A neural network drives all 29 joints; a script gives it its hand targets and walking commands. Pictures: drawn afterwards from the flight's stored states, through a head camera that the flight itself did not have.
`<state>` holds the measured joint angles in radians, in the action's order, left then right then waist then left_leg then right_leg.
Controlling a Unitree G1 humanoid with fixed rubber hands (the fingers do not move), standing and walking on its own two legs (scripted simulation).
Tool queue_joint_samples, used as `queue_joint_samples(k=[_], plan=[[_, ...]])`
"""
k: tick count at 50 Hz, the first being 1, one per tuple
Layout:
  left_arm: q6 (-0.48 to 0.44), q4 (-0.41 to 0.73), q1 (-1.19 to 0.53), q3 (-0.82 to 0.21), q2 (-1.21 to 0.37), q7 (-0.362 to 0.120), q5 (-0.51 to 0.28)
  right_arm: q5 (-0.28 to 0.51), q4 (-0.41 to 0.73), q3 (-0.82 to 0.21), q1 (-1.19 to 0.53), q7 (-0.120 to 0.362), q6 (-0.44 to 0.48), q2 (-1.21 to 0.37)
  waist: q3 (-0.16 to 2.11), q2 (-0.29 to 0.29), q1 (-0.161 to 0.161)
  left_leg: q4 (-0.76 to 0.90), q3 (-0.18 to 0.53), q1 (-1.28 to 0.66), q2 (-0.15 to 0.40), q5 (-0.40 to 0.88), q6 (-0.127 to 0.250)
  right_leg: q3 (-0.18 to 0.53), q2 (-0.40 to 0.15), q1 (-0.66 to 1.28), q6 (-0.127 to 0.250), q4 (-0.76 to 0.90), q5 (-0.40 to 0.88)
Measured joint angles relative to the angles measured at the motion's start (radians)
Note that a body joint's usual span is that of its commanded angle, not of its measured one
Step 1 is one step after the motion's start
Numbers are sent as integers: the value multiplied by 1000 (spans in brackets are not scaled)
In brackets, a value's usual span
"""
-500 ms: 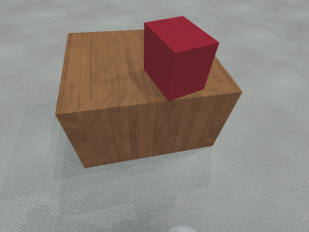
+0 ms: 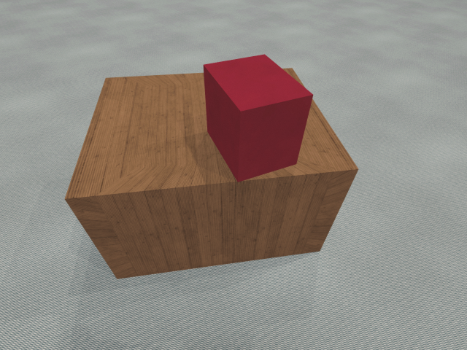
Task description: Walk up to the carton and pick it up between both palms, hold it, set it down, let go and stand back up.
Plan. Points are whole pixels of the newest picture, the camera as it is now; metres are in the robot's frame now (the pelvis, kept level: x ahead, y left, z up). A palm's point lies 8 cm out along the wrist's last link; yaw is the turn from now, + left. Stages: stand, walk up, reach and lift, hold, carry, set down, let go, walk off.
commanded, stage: walk up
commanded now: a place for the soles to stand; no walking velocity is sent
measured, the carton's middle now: (251, 116) +0.84 -0.03 -0.06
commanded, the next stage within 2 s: none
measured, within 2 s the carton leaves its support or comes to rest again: neither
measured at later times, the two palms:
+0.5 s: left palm out of the picture +0.16 +0.25 -0.12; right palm out of the picture +0.10 -0.40 -0.11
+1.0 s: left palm out of the picture +0.14 +0.26 -0.10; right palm (446, 340) +0.20 -0.38 -0.11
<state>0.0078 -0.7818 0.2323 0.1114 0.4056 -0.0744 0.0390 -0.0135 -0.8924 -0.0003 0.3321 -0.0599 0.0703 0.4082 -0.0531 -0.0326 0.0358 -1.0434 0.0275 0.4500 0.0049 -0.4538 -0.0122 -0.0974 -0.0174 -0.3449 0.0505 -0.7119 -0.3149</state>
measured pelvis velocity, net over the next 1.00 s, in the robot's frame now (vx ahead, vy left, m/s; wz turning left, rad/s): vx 0.11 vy -0.07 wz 0.14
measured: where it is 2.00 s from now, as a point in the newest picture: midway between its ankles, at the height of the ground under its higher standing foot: outside the picture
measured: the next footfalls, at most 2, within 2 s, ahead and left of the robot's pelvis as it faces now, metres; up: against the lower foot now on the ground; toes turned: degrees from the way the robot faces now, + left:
left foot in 0.10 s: +0.10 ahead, +0.13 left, +0.00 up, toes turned +1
right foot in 0.44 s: +0.21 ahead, -0.18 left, +0.00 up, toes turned +3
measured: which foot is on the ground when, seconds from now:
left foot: up 0.00-0.08, down 0.10-0.46, up 0.48-0.98, down 1.00-1.00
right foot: down 0.00-0.12, up 0.14-0.42, down 0.44-1.00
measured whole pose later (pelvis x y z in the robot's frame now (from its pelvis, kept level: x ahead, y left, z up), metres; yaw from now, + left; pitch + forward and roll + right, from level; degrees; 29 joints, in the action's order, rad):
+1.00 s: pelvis +0.11 -0.07 -0.01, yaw +8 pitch -4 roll -1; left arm -0.01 -0.82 0.23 0.08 0.40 -0.02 0.02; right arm -0.01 -0.89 0.00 0.32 -0.05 0.05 0.41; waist -0.10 0.02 0.03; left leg -0.81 0.04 0.34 0.02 -0.43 -0.01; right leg -0.16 -0.04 -0.36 0.06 -0.80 -0.37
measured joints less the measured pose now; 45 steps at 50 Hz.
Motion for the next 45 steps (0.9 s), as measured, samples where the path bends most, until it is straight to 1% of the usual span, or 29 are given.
queue_joint_samples(k=[3,5,6,7,9,10,12,14,18,20,22,23,24,25,27,29,31,33,36,40,42,45], plan=[[0,0,0,0,0,0,0,0,0,0,0,1,0,0,18,0,1,109,0,-10,3,-1,0,-30,0,0,0,0,-20],[4,0,0,0,0,0,0,0,1,0,5,1,13,2,22,1,3,257,2,-57,4,14,8,-44,1,-2,0,-23,-42],[8,-1,0,0,3,0,0,0,0,0,7,1,23,2,15,-6,2,281,0,-68,-1,75,12,-40,-3,-10,0,-66,-68],[16,-4,0,0,3,0,0,0,0,0,12,1,28,2,7,-17,-4,259,-1,-69,-11,95,14,-21,-5,-22,0,-132,-96],[32,-12,0,0,3,0,0,0,-1,0,35,-2,29,2,17,-40,-16,249,0,-76,-28,82,18,22,-4,-78,0,-284,-124],[34,-11,0,0,4,0,0,0,-1,0,44,-6,29,2,18,-47,-17,249,0,-82,-28,73,18,35,-4,-106,0,-340,-125],[35,-11,0,-1,11,0,0,0,0,0,53,-9,29,2,11,-60,-20,249,-1,-97,-21,56,18,61,-5,-146,0,-390,-126],[35,-11,0,-1,20,0,0,0,0,0,54,-10,29,2,3,-75,-28,249,-1,-107,-16,44,17,84,-13,-180,0,-398,-126],[35,-10,0,-1,29,0,0,0,0,0,54,-14,32,2,-14,-90,-42,249,-1,-123,3,22,-2,101,-34,-225,0,-366,-127],[31,-9,0,-1,29,0,0,0,0,0,54,-14,32,2,-19,-89,-45,249,-2,-125,16,12,-17,101,-41,-225,0,-306,-127],[21,-8,1,-1,30,0,0,0,2,0,54,-14,32,2,-24,-87,-45,243,-2,-125,29,0,-33,102,-43,-196,0,-196,-115],[12,-8,1,-1,30,0,0,0,2,0,50,-14,31,2,-37,-79,-42,222,-1,-124,40,-7,-32,96,-37,-180,-6,-155,-27],[1,-9,1,0,27,3,0,0,2,0,43,-14,31,1,-59,-63,-41,172,6,-116,54,-12,-25,83,-25,-169,-8,-163,5],[-6,-9,0,0,24,7,0,0,2,0,39,-14,29,0,-73,-55,-40,105,11,-95,49,-23,-18,73,-21,-161,-8,-179,-5],[-7,-15,1,-1,10,12,-3,0,2,0,36,-16,14,2,-79,-37,-32,-21,10,-46,18,-29,-13,61,-21,-140,-8,-172,-32],[-7,-22,1,-6,-1,19,-4,0,2,0,36,-16,6,3,-79,-13,-24,-93,11,-12,-10,-27,-12,45,-21,-103,-8,-131,-31],[-7,-29,1,-8,-6,29,-8,0,3,0,36,-15,6,3,-76,11,-19,-100,12,2,-19,-11,-12,27,-16,-64,-6,-83,-17],[-12,-29,1,-9,-6,37,-13,0,3,0,36,-13,6,3,-74,28,-16,-100,12,7,-20,-4,-12,10,-13,-33,3,-50,-7],[-20,-30,0,-13,-6,46,-19,0,2,0,33,-11,-4,3,-67,47,-9,-101,13,7,-19,10,-12,-4,-13,-5,10,-25,-6],[-25,-30,0,-19,-6,52,-19,0,3,0,14,-2,-15,3,-54,64,-8,-97,13,7,-14,23,-12,-19,-13,6,11,-10,-6],[-26,-30,0,-23,-7,52,-19,0,3,0,9,2,-17,3,-46,69,-8,-72,13,3,-7,23,-12,-31,-13,6,11,-6,-6],[-26,-30,0,-28,-7,52,-19,0,3,0,0,7,-17,3,-41,71,-8,13,14,-19,5,23,-12,-48,-13,6,11,-6,-8]])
